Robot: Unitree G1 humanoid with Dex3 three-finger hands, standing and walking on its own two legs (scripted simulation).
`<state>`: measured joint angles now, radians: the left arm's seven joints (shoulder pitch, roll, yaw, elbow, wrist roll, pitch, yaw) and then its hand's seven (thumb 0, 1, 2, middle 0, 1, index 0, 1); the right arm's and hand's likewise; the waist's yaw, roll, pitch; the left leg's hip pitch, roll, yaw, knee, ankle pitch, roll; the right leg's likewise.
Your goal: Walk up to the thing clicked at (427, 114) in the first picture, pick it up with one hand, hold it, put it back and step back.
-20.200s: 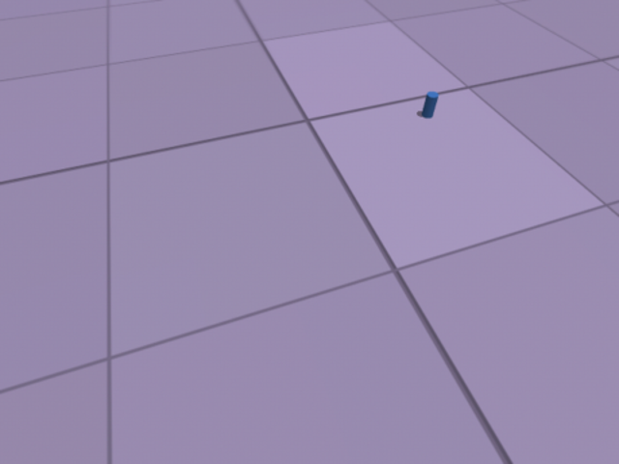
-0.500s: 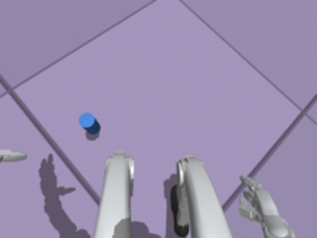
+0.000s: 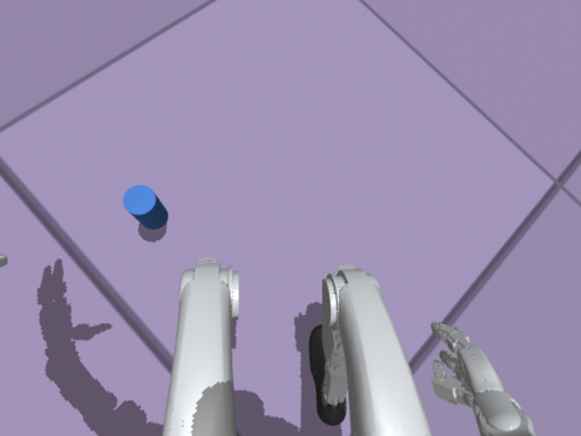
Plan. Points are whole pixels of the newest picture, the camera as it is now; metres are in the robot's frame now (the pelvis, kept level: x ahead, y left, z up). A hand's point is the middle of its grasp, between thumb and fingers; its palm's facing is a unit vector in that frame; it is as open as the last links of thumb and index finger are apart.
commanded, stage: go down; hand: left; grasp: from above
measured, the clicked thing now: (147, 208) +0.46 +0.30 -0.38
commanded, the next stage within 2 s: approach in 1.52 s
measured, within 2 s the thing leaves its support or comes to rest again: neither
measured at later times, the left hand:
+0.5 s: hand out of the picture +0.33 +0.43 -0.06, palm faces +0.17 -0.90 -0.40, open 16.6 cm
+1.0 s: hand out of the picture +0.33 +0.44 -0.07, palm faces +0.20 -0.91 -0.36, open 16.8 cm
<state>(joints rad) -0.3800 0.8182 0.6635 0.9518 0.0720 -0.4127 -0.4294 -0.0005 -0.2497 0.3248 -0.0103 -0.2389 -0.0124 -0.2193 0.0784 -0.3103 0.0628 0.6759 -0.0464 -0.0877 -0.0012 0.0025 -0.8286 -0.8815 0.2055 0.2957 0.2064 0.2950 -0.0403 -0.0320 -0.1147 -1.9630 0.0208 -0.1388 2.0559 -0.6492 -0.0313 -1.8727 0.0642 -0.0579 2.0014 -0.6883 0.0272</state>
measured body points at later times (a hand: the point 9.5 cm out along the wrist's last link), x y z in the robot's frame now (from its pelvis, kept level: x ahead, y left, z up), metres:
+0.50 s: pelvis +0.00 +0.00 -0.03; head +0.20 +0.07 +0.36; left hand +0.32 +0.48 -0.03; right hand +0.16 -0.27 -0.14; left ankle +0.09 +0.13 -0.41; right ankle +0.09 -0.13 -0.41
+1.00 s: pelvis -0.01 +0.00 -0.05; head +0.19 +0.07 +0.34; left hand +0.32 +0.49 -0.05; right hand +0.16 -0.27 -0.16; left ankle +0.09 +0.13 -0.41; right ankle +0.09 -0.13 -0.41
